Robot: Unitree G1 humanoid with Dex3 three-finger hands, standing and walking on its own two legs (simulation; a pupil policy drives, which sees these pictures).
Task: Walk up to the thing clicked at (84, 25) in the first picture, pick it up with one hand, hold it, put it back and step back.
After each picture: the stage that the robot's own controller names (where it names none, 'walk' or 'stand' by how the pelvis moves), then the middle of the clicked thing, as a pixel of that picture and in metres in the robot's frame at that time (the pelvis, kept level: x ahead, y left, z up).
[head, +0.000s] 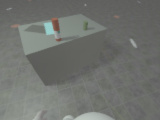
stand; (85, 25) +1.21 +0.12 -0.01
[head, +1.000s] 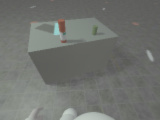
rise first; (94, 30) +1.12 +0.03 +0.00
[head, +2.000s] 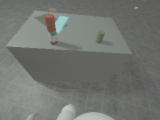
rise first; (100, 37) +0.79 -0.01 +0.02
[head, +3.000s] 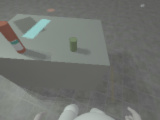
rise first; (73, 44) +0.60 +0.19 +0.02
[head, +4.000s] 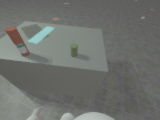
stand; (74, 50) +0.61 +0.17 +0.01
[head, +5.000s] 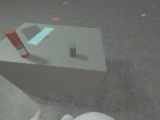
stand; (72, 51) +0.61 +0.18 -0.01
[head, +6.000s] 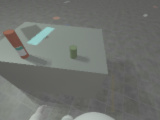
stand; (73, 52) +0.58 +0.17 -0.01
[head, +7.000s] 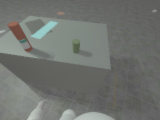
stand; (76, 46) +0.62 +0.15 +0.01
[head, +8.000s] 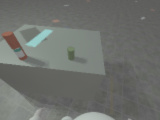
stand; (71, 53) +0.58 +0.19 -0.01
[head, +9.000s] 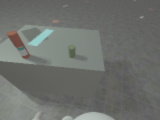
stand; (71, 51) +0.62 +0.19 -0.01
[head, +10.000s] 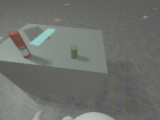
stand; (74, 52) +0.61 +0.16 -0.01
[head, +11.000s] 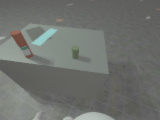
stand; (75, 52) +0.61 +0.15 -0.01
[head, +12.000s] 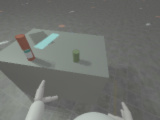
rise first; (76, 56) +0.60 +0.16 -0.01
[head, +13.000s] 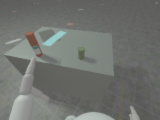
go down; (81, 53) +0.62 +0.14 -0.01
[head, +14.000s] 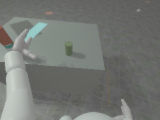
go down; (68, 49) +0.61 +0.15 +0.00
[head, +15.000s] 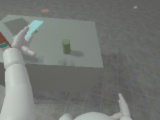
go down; (66, 47) +0.61 +0.15 +0.01
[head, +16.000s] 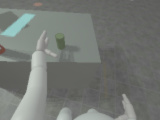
close in; (60, 41) +0.61 +0.17 +0.04
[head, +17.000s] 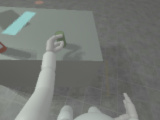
close; (61, 39) +0.61 +0.17 +0.05
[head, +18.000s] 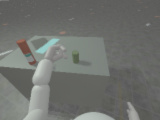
lift; (75, 57) +0.61 +0.15 +0.02
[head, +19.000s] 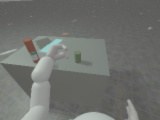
hold; (77, 57) +0.64 +0.15 +0.01
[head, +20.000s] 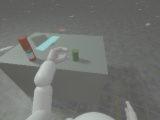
stand; (75, 55) +0.63 +0.16 +0.01
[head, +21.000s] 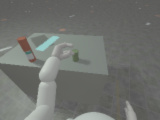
stand; (75, 55) +0.62 +0.16 +0.01
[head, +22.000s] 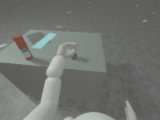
stand; (73, 53) +0.63 +0.16 +0.01
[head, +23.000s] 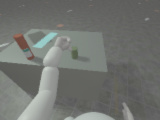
crouch; (74, 53) +0.63 +0.16 +0.00
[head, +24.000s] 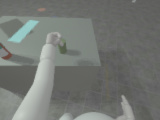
lower; (62, 46) +0.60 +0.17 +0.01
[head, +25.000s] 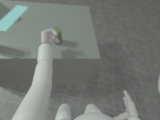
lower; (57, 36) +0.62 +0.17 +0.06
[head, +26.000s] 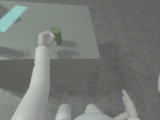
lower; (56, 36) +0.62 +0.17 +0.06
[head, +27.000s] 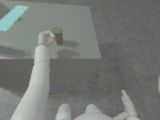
lower; (58, 36) +0.62 +0.17 +0.06
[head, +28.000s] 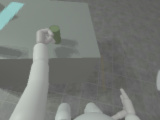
rest; (55, 35) +0.61 +0.17 +0.06
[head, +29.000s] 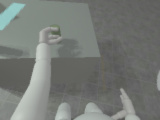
open; (56, 34) +0.62 +0.17 +0.06
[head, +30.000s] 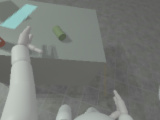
sink last; (59, 33) +0.69 +0.20 +0.02
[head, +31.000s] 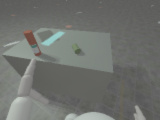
sink last; (76, 48) +0.71 +0.22 +0.01
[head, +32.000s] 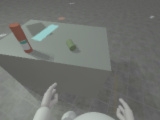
stand; (70, 44) +0.69 +0.22 +0.01
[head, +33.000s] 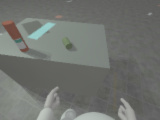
stand; (67, 43) +0.68 +0.25 +0.03
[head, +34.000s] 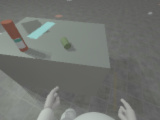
stand; (65, 43) +0.67 +0.26 +0.03
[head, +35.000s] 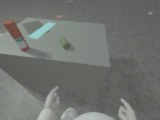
stand; (64, 43) +0.67 +0.27 +0.03
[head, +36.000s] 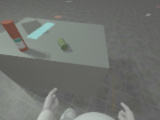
stand; (62, 44) +0.66 +0.28 +0.03
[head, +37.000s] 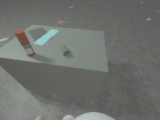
stand; (64, 50) +0.66 +0.28 -0.03
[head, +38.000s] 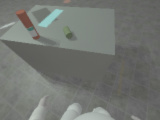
walk; (67, 32) +0.75 +0.28 -0.01
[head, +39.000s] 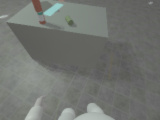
walk; (69, 20) +1.02 +0.28 -0.02
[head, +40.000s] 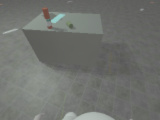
stand; (69, 24) +1.20 +0.37 -0.02
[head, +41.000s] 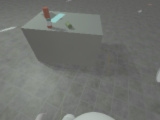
stand; (68, 25) +1.19 +0.37 -0.03
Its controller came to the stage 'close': yes
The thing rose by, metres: 0.01
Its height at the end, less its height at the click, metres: -0.02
